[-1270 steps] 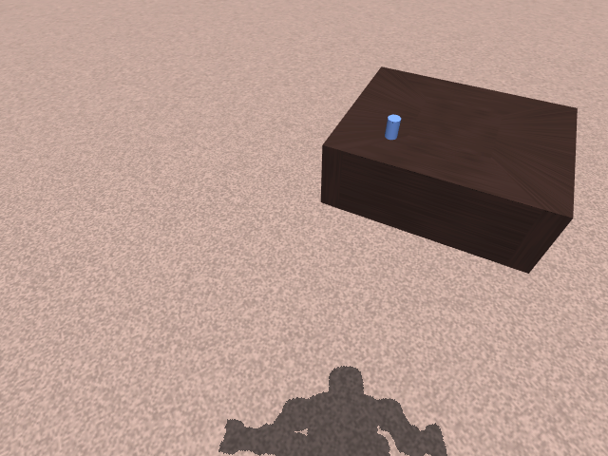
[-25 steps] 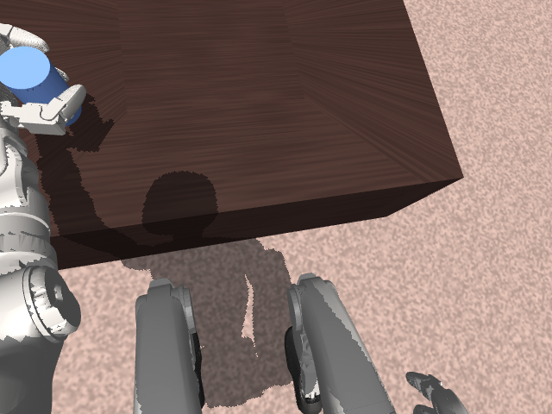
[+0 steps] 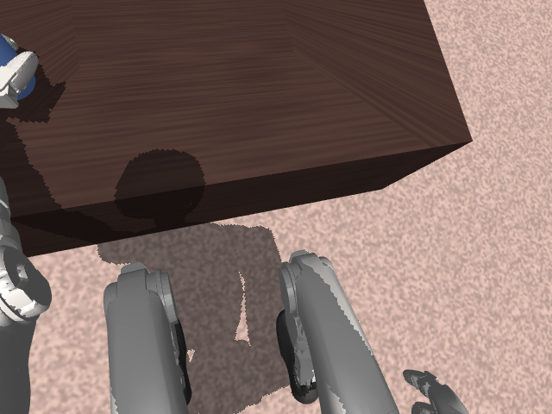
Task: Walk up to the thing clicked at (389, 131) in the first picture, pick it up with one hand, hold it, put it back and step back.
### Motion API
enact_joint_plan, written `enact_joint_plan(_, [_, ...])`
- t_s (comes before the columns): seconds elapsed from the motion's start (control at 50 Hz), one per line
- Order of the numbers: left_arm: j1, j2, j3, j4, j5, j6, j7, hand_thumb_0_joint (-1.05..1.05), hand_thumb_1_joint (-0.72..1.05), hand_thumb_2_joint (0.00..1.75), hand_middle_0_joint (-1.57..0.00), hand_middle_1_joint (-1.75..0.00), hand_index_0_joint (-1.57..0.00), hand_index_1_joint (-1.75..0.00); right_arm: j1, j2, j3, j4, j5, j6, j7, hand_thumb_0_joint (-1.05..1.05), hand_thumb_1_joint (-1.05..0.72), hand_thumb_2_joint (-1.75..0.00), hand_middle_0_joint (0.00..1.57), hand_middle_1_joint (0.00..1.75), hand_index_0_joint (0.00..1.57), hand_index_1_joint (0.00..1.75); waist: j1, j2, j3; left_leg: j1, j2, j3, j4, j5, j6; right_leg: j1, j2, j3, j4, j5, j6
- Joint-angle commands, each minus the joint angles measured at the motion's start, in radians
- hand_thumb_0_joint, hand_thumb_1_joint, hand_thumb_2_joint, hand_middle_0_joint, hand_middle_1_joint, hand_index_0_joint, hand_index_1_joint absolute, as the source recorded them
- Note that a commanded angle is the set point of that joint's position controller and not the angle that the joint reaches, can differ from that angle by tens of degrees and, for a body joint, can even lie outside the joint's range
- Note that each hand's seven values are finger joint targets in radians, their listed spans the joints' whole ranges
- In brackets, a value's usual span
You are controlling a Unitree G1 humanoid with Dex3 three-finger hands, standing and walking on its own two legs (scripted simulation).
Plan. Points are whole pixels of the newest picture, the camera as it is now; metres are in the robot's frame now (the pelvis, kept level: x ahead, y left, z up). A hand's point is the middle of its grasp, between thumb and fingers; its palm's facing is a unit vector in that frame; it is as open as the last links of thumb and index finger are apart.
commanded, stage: lower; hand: left
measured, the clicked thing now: out of the picture +0.53 +0.30 +0.00
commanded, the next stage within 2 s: loosen in 0.66 s
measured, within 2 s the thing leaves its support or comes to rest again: rests again in 1.08 s
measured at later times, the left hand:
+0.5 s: hand (5, 67) +0.55 +0.30 -0.03, palm faces +0.30 -0.95 -0.04, open 8.2 cm
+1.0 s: hand (9, 69) +0.55 +0.30 -0.04, palm faces +0.30 -0.95 -0.01, open 8.9 cm
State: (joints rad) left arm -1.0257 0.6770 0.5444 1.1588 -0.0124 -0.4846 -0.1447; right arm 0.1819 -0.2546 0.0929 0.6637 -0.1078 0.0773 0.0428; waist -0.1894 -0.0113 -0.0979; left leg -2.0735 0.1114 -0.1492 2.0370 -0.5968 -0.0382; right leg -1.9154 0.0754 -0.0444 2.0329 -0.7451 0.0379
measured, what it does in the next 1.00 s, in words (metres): lowers itself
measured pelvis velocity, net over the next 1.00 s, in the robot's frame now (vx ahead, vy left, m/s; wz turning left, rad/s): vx -0.01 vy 0.00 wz -0.05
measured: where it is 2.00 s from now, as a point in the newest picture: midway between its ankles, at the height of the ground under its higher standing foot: (239, 374)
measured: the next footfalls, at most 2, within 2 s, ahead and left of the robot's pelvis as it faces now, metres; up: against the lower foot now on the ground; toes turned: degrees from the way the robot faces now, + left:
none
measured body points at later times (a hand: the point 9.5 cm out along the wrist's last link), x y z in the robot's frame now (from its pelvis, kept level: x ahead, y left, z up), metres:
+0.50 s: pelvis -0.01 +0.00 -0.04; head +0.23 +0.06 +0.33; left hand +0.53 +0.35 -0.03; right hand +0.05 -0.27 -0.16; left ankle +0.09 +0.15 -0.40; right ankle +0.07 -0.13 -0.40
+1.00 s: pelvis -0.01 +0.00 -0.06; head +0.23 +0.07 +0.32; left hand +0.53 +0.35 -0.04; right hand +0.05 -0.27 -0.17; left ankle +0.09 +0.15 -0.40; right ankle +0.07 -0.13 -0.40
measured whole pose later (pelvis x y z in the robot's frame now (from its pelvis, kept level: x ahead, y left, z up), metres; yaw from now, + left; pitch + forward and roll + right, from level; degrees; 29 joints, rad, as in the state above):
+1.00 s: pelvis -0.01 +0.00 -0.06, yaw -3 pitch +33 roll -9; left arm -1.03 0.74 0.58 1.08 -0.04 -0.41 -0.17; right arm 0.15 -0.27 0.15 0.64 -0.12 0.12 0.04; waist -0.20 -0.02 -0.03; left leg -2.22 0.10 -0.22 2.24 -0.61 -0.05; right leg -2.04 0.10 -0.08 2.21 -0.77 0.05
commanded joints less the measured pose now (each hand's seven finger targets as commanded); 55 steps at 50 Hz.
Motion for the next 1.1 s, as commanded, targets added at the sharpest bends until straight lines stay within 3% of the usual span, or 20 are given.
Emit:
enact_joint_plan(0.0, [-0.406, 0.316, 0.034, -0.242, -0.016, -0.061, 0.002, 0.0, 0.19, 1.2, -1.27, -1.36, -1.28, -1.36, 0.202, -0.22, -0.053, -0.023, -0.004, 0.002, -0.011, 0.0, -0.92, -0.91, 0.2, 0.3, 0.2, 0.3, 0.014, 0.291, -0.746, 0.623, -0.006, 0.059, -0.145, 0.209, 0.058, 0.258, 0.006, -0.058, -0.236, 0.298, -0.064])
enact_joint_plan(0.02, [-0.411, 0.295, 0.017, -0.241, -0.017, -0.057, 0.002, 0.0, 0.15, 1.18, -1.27, -1.36, -1.28, -1.36, 0.19, -0.219, -0.056, -0.027, -0.002, 0.003, -0.011, 0.0, -0.93, -0.91, 0.2, 0.3, 0.2, 0.3, 0.009, 0.286, -0.738, 0.616, -0.005, 0.056, -0.146, 0.178, 0.056, 0.225, 0.009, -0.061, -0.231, 0.269, -0.067])
enact_joint_plan(0.06, [-0.42, 0.298, 0.022, -0.243, -0.021, -0.052, 0.001, 0.0, 0.17, 1.19, -1.26, -1.36, -1.28, -1.36, 0.195, -0.224, -0.052, -0.023, -0.005, 0.005, -0.012, 0.0, -0.92, -0.91, 0.2, 0.3, 0.2, 0.3, -0.003, 0.312, -0.712, 0.598, -0.005, 0.054, -0.135, 0.162, 0.053, 0.208, 0.007, -0.067, -0.215, 0.259, -0.067])
enact_joint_plan(0.28, [-0.395, 0.341, 0.042, -0.226, -0.014, -0.027, -0.006, 0.0, 0.18, 1.17, -1.28, -1.36, -1.29, -1.35, 0.177, -0.236, -0.035, -0.039, -0.006, 0.019, -0.015, 0.0, -0.92, -0.9, 0.2, 0.3, 0.2, 0.3, -0.009, 0.279, -0.66, 0.496, -0.007, 0.044, -0.082, 0.103, 0.055, 0.163, 0.016, -0.087, -0.164, 0.216, -0.066])
enact_joint_plan(0.36, [-0.404, 0.347, 0.038, -0.237, -0.017, -0.023, -0.015, 0.0, 0.22, 1.18, -1.27, -1.36, -1.29, -1.35, 0.177, -0.243, -0.03, -0.039, -0.007, 0.021, -0.016, 0.0, -0.91, -0.9, 0.2, 0.3, 0.2, 0.3, -0.019, 0.299, -0.661, 0.496, -0.005, 0.038, -0.064, 0.113, 0.053, 0.152, 0.018, -0.096, -0.142, 0.226, -0.066])
enact_joint_plan(0.46, [-0.379, 0.372, 0.054, -0.257, -0.018, -0.014, -0.02, 0.0, 0.2, 1.18, -1.26, -1.35, -1.28, -1.34, 0.185, -0.245, -0.022, -0.038, -0.011, 0.028, -0.014, 0.0, -0.91, -0.9, 0.2, 0.3, 0.2, 0.3, -0.004, 0.308, -0.683, 0.495, -0.004, 0.043, -0.036, 0.164, 0.055, 0.178, 0.021, -0.096, -0.127, 0.271, -0.062])
enact_joint_plan(0.52, [-0.388, 0.369, 0.044, -0.265, -0.017, -0.01, -0.023, 0.0, 0.2, 1.17, -1.26, -1.34, -1.28, -1.34, 0.179, -0.247, -0.021, -0.039, -0.012, 0.028, -0.014, 0.0, -0.91, -0.9, 0.2, 0.3, 0.2, 0.3, -0.016, 0.311, -0.67, 0.467, -0.005, 0.044, -0.029, 0.133, 0.056, 0.178, 0.022, -0.097, -0.126, 0.252, -0.061])
enact_joint_plan(0.6, [-0.387, 0.379, 0.053, -0.278, -0.028, -0.006, -0.026, 0.0, 0.2, 1.16, -1.26, -1.34, -1.28, -1.33, 0.171, -0.253, -0.019, -0.04, -0.01, 0.028, -0.016, 0.0, -0.91, -0.9, 0.2, 0.3, 0.2, 0.3, -0.006, 0.325, -0.674, 0.479, -0.004, 0.039, -0.016, 0.144, 0.054, 0.156, 0.025, -0.101, -0.108, 0.259, -0.063])
enact_joint_plan(0.62, [-0.398, 0.351, 0.034, -0.279, -0.026, -0.006, -0.026, 0.0, 0.2, 1.16, -1.25, -1.33, -1.27, -1.32, 0.171, -0.251, -0.02, -0.039, -0.011, 0.029, -0.015, 0.0, -0.91, -0.9, 0.2, 0.3, 0.2, 0.3, -0.02, 0.329, -0.655, 0.48, -0.004, 0.036, -0.019, 0.136, 0.053, 0.136, 0.024, -0.105, -0.106, 0.252, -0.064])
enact_joint_plan(0.64, [-0.375, 0.367, 0.05, -0.265, -0.027, -0.001, -0.021, 0.0, 0.2, 1.17, -1.26, -1.34, -1.27, -1.33, 0.167, -0.254, -0.021, -0.039, -0.011, 0.03, -0.016, 0.0, -0.91, -0.9, 0.2, 0.3, 0.2, 0.3, -0.009, 0.308, -0.644, 0.462, -0.003, 0.038, -0.014, 0.131, 0.055, 0.139, 0.027, -0.104, -0.112, 0.248, -0.063])
enact_joint_plan(0.74, [-0.365, 0.36, 0.037, -0.28, -0.019, 0.005, -0.024, 0.0, 0.21, 1.16, -1.25, -1.33, -1.27, -1.32, 0.173, -0.257, -0.021, -0.038, -0.014, 0.033, -0.014, 0.0, -0.9, -0.9, 0.2, 0.3, 0.2, 0.3, -0.018, 0.322, -0.656, 0.475, -0.002, 0.035, -0.001, 0.158, 0.055, 0.146, 0.026, -0.109, -0.099, 0.273, -0.062])
enact_joint_plan(0.76, [-0.368, 0.349, 0.034, -0.279, -0.022, 0.005, -0.025, 0.0, 0.14, 1.08, -1.32, -1.31, -1.35, -1.3, 0.173, -0.256, -0.02, -0.04, -0.012, 0.034, -0.014, 0.0, -0.92, -0.9, 0.2, 0.3, 0.2, 0.3, -0.022, 0.31, -0.66, 0.473, -0.002, 0.032, 0.0, 0.163, 0.055, 0.149, 0.027, -0.111, -0.096, 0.278, -0.061])
enact_joint_plan(0.82, [-0.383, 0.37, 0.057, -0.311, -0.039, 0.006, -0.023, 0.0, -0.08, 0.84, -1.11, -1.07, -1.15, -1.06, 0.171, -0.26, -0.019, -0.042, -0.009, 0.035, -0.014, 0.0, -0.92, -0.89, 0.2, 0.3, 0.2, 0.3, -0.01, 0.337, -0.667, 0.489, -0.003, 0.028, -0.007, 0.156, 0.052, 0.133, 0.026, -0.114, -0.088, 0.267, -0.063])
enact_joint_plan(0.86, [-0.393, 0.35, 0.047, -0.313, -0.051, 0.004, -0.025, 0.0, -0.16, 0.68, -1.03, -0.94, -1.07, -0.91, 0.162, -0.257, -0.018, -0.046, -0.008, 0.035, -0.015, 0.0, -0.92, -0.89, 0.2, 0.3, 0.2, 0.3, -0.018, 0.317, -0.67, 0.466, -0.003, 0.03, 0.003, 0.146, 0.054, 0.142, 0.027, -0.112, -0.092, 0.265, -0.06])
enact_joint_plan(0.88, [-0.381, 0.354, 0.062, -0.309, -0.054, 0.002, -0.023, 0.0, -0.22, 0.6, -0.98, -0.89, -1.02, -0.86, 0.169, -0.258, -0.017, -0.044, -0.008, 0.034, -0.014, 0.0, -0.92, -0.89, 0.2, 0.3, 0.2, 0.3, -0.02, 0.319, -0.667, 0.467, -0.004, 0.029, 0.002, 0.153, 0.053, 0.143, 0.026, -0.115, -0.087, 0.269, -0.06])
enact_joint_plan(0.94, [-0.373, 0.37, 0.057, -0.297, -0.042, 0.007, -0.019, 0.0, -0.43, 0.42, -0.76, -0.67, -0.78, -0.66, 0.165, -0.254, -0.017, -0.044, -0.008, 0.036, -0.017, 0.0, -0.92, -0.89, 0.2, 0.3, 0.2, 0.3, -0.008, 0.312, -0.652, 0.438, -0.004, 0.04, 0.004, 0.127, 0.054, 0.152, 0.028, -0.107, -0.094, 0.251, -0.061])
enact_joint_plan(0.96, [-0.371, 0.349, 0.044, -0.287, -0.039, 0.009, -0.018, 0.0, -0.47, 0.36, -0.71, -0.61, -0.73, -0.59, 0.161, -0.252, -0.017, -0.044, -0.011, 0.037, -0.015, 0.0, -0.92, -0.89, 0.2, 0.3, 0.2, 0.3, -0.016, 0.32, -0.637, 0.429, -0.004, 0.036, 0.001, 0.11, 0.053, 0.14, 0.028, -0.11, -0.092, 0.237, -0.062])
enact_joint_plan(1.02, [-0.363, 0.367, 0.055, -0.297, -0.036, 0.015, -0.016, 0.0, -0.58, 0.26, -0.6, -0.49, -0.61, -0.48, 0.167, -0.259, -0.019, -0.049, -0.009, 0.04, -0.015, 0.0, -0.92, -0.9, 0.2, 0.3, 0.2, 0.3, -0.009, 0.32, -0.654, 0.452, -0.004, 0.031, -0.005, 0.122, 0.052, 0.139, 0.028, -0.114, -0.09, 0.242, -0.065])
enact_joint_plan(1.08, [-0.363, 0.332, 0.038, -0.278, -0.042, 0.021, -0.021, 0.0, -0.61, 0.21, -0.52, -0.42, -0.54, -0.41, 0.168, -0.258, -0.02, -0.048, -0.007, 0.04, -0.014, 0.0, -0.92, -0.9, 0.2, 0.3, 0.2, 0.3, -0.023, 0.304, -0.638, 0.448, -0.004, 0.025, 0.001, 0.125, 0.053, 0.123, 0.03, -0.119, -0.087, 0.246, -0.064])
